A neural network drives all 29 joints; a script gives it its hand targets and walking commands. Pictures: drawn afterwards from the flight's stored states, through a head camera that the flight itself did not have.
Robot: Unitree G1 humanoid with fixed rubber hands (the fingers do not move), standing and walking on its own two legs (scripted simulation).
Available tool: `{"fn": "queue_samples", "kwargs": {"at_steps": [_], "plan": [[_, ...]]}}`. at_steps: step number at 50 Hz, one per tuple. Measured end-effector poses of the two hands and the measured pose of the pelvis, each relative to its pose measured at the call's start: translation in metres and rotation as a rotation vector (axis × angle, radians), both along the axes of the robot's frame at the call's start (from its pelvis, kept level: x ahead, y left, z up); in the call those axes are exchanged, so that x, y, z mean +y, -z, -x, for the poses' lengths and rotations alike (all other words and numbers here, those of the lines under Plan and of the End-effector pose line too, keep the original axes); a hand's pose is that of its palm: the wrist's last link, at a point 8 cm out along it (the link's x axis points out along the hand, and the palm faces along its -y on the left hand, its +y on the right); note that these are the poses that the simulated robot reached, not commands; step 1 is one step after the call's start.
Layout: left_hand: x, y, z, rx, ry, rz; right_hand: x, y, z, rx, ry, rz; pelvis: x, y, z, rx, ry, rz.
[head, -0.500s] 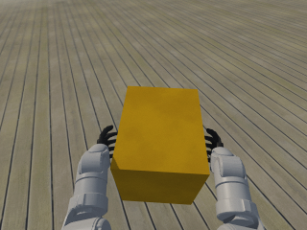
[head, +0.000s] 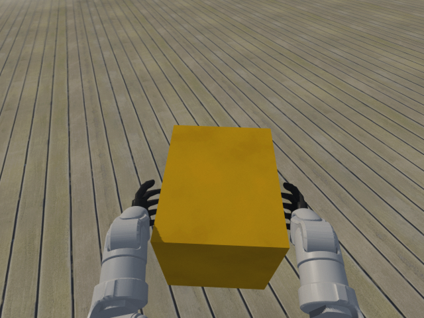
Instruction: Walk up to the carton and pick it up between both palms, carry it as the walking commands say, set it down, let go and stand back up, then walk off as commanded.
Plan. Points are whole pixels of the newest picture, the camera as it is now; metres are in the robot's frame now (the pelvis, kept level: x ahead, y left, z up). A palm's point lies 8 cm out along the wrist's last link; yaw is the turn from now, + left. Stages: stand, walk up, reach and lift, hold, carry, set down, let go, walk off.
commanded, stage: reach and lift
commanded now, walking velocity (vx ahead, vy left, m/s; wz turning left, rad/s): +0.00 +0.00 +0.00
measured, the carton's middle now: (218, 207) +0.36 +0.01 -0.01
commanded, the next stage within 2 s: hold in 0.20 s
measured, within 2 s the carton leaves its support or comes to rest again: neither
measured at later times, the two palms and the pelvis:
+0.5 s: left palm (140, 220) +0.29 +0.17 +0.05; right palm (301, 223) +0.28 -0.15 +0.05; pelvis -0.01 +0.00 +0.00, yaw +0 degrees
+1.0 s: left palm (122, 217) +0.28 +0.19 +0.07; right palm (290, 217) +0.28 -0.12 +0.07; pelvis -0.02 +0.02 -0.01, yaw +0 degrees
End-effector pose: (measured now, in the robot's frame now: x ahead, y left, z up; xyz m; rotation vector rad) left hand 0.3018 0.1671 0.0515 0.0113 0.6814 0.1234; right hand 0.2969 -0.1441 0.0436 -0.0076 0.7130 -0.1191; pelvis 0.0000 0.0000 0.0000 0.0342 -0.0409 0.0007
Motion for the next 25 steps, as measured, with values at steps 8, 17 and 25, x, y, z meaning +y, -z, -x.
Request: {"fn": "queue_samples", "kwargs": {"at_steps": [8,17,25], "plan": [[0.000,-0.001,0.005,-0.008,0.003,-0.006,0.000,-0.001,0.004,-0.008,-0.001,0.001,0.001,0.000,0.003,-0.007,0.000,0.001],[-0.001,-0.002,0.008,-0.011,0.007,-0.004,-0.001,-0.002,0.010,-0.011,0.002,0.003,0.002,0.001,0.007,-0.015,0.000,0.002],[-0.002,-0.001,0.012,-0.009,0.007,-0.003,-0.001,-0.001,0.014,-0.009,0.002,0.002,0.002,0.001,0.009,-0.020,0.000,0.003]]}}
